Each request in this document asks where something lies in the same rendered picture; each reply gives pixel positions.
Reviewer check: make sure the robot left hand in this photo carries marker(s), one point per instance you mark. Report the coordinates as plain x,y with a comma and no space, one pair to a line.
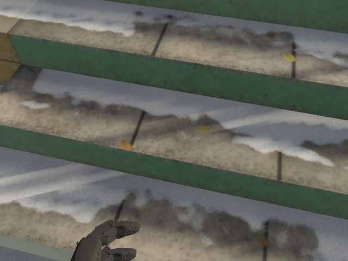
90,248

